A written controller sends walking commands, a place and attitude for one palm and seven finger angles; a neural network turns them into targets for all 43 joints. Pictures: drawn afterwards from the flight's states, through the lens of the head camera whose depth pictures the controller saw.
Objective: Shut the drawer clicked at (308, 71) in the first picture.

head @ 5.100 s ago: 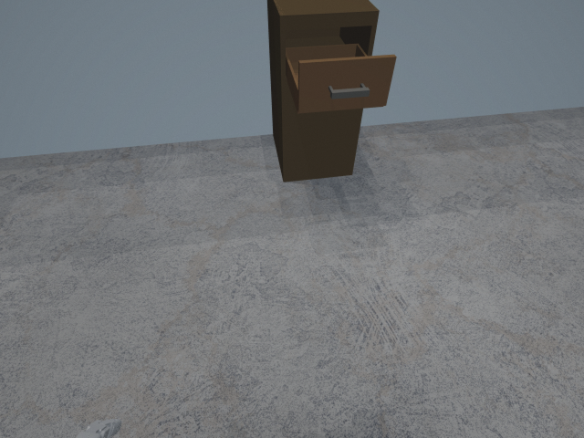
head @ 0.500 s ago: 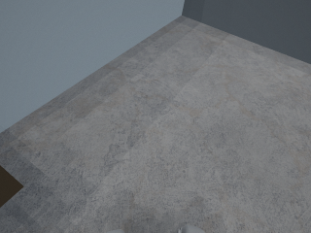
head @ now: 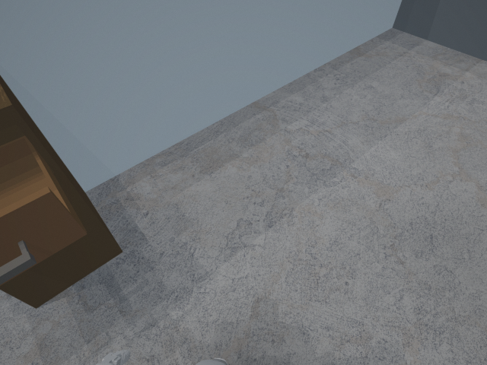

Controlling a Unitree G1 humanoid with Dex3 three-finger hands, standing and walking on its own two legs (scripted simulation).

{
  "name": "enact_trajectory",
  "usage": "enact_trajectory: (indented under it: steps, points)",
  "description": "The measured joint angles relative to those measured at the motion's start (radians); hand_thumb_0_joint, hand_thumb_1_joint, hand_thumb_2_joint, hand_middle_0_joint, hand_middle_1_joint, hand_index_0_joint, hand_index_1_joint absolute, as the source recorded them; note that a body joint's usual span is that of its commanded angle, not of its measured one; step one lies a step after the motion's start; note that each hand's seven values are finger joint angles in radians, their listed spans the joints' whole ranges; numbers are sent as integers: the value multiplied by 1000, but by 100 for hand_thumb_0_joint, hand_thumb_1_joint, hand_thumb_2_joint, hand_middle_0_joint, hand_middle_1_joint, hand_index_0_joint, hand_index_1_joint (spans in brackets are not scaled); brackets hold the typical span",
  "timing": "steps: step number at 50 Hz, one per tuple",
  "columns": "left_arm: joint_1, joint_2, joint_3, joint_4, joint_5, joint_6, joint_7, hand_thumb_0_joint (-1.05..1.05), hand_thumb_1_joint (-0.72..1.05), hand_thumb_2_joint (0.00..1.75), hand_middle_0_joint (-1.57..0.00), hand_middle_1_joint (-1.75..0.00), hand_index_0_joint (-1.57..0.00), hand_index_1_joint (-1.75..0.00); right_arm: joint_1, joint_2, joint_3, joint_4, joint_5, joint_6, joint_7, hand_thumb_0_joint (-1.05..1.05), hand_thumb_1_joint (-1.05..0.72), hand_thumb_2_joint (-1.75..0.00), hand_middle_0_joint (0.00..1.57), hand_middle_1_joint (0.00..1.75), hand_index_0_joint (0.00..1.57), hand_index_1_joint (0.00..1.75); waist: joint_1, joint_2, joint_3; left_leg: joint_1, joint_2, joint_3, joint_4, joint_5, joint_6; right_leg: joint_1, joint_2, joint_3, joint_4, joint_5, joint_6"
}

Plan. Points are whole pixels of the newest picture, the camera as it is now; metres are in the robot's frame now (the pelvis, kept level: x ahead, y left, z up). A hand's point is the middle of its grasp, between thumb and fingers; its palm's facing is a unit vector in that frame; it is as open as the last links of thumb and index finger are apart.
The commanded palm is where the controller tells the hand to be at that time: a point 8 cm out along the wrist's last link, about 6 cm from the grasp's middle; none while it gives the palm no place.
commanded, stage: turn to face it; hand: left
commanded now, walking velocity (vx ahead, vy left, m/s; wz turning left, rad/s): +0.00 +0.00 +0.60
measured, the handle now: out of the picture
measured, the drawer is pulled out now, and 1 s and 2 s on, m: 0.28 0.28 0.28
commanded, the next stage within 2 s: take the last steps up to it in 1.00 s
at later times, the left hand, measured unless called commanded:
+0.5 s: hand out of the picture -0.06 +0.27 -0.18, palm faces +0.36 -0.90 -0.25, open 7.4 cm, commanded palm none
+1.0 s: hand out of the picture -0.02 +0.24 -0.13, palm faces +0.53 -0.80 -0.29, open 7.4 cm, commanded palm none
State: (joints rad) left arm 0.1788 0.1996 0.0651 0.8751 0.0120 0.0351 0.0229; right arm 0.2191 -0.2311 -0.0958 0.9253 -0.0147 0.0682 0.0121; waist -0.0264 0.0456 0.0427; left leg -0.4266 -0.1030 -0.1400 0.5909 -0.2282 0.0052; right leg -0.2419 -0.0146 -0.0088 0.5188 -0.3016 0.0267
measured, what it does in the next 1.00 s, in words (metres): steps on the spot, turning left: left foot, then right foot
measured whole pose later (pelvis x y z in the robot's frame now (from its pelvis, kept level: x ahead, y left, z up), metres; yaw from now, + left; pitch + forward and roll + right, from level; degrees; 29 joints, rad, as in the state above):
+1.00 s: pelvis -0.02 +0.01 +0.01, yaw +34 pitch -2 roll +1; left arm 0.17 0.17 0.03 0.86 0.01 0.02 0.02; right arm 0.25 -0.25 -0.09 0.96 -0.02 0.08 0.01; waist -0.04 0.06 0.06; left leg -0.44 -0.06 -0.07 1.04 -0.44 -0.02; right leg -0.23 -0.04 -0.08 0.54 -0.28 -0.02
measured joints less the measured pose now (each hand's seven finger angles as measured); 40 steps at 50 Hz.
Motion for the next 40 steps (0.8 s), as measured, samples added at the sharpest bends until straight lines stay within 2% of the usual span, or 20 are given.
enact_trajectory:
  steps: [2,5,8,13,17,19,20,21,22,24,28,35,40]
  points:
    - [13,-12,-10,0,4,5,3,1,91,90,-20,-30,-20,-30,1,-13,-10,3,-4,10,3,1,-91,-89,20,30,20,30,1,8,2,-67,2,38,206,-137,-22,13,-15,-31,1,12,-16]
    - [37,-18,-16,6,4,3,3,1,91,90,-20,-30,-20,-30,0,-29,-16,2,-9,15,16,1,-91,-89,20,30,20,30,1,0,5,-125,40,98,461,-138,-47,46,-44,-65,-31,24,-19]
    - [47,-18,-21,12,7,-5,2,1,91,90,-20,-30,-20,-30,-3,-39,-17,-1,-6,13,22,1,-91,-89,20,30,20,30,-3,-13,17,-118,90,125,535,-123,-69,63,-73,-102,-40,25,-15]
    - [58,-13,-27,10,15,-15,-5,1,90,90,-20,-30,-20,-30,-29,-45,-10,6,-3,24,23,1,-91,-89,20,30,20,30,14,-39,38,-26,141,152,390,-176,-84,59,-123,-159,-11,6,0]
    - [69,6,-21,13,19,-11,-11,1,90,90,-20,-30,-20,-30,-68,-40,5,-3,3,15,23,1,-91,-89,20,30,20,30,37,-65,55,68,143,190,202,-197,-73,33,-166,-197,43,-20,28]
    - [80,22,-14,17,15,-5,-13,1,90,90,-21,-30,-21,-30,-81,-38,12,-19,4,0,24,1,-91,-89,20,30,20,30,42,-75,54,132,136,210,58,-114,-63,10,-189,-217,96,-46,50]
    - [85,34,-8,20,10,1,-14,1,90,90,-21,-30,-21,-30,-87,-35,14,-25,2,-12,24,1,-91,-89,20,30,20,30,43,-85,52,144,127,211,19,-63,-38,-16,-205,-214,148,-64,55]
    - [81,49,-1,28,7,12,-13,1,90,90,-20,-30,-20,-30,-96,-26,17,-30,3,-23,22,1,-91,-89,20,30,20,30,47,-103,57,133,113,210,39,-74,-12,-53,-207,-175,232,-136,63]
    - [77,62,4,36,7,25,-11,1,90,90,-20,-30,-20,-30,-102,-17,22,-35,4,-31,21,1,-91,-89,20,30,20,30,51,-111,61,127,109,207,56,-97,8,-93,-191,-132,329,-199,65]
    - [68,79,13,51,7,43,-6,1,91,90,-20,-30,-20,-30,-99,-1,33,-42,2,-44,14,1,-91,-89,20,30,20,30,51,-112,55,132,108,192,44,-115,27,-163,-151,-80,489,-226,65]
    - [36,89,20,51,5,39,-13,1,91,90,-20,-30,-20,-30,-82,15,44,-40,-1,-47,-4,1,-91,-89,20,30,20,30,42,-94,48,165,96,148,-41,-64,33,-240,-108,-36,612,-133,72]
    - [-25,69,8,15,-1,27,-10,1,91,90,-20,-30,-20,-30,-35,24,50,-21,-3,-40,-7,1,-91,-89,20,30,20,30,21,-62,38,197,57,80,-115,-11,43,-229,-69,2,495,-98,82]
    - [-61,42,-4,-5,-6,22,-5,1,91,90,-20,-30,-20,-30,-1,23,45,-6,-9,-28,-8,1,-91,-89,20,30,20,30,-4,-38,34,188,35,35,-103,-7,31,-161,-33,6,327,-116,68]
